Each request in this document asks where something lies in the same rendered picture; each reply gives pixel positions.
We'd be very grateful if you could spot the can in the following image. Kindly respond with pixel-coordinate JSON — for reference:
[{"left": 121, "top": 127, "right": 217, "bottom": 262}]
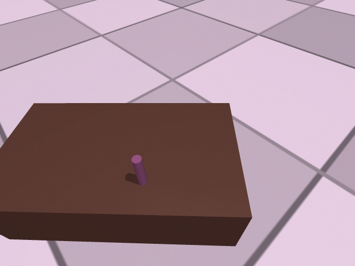
[{"left": 131, "top": 155, "right": 148, "bottom": 186}]

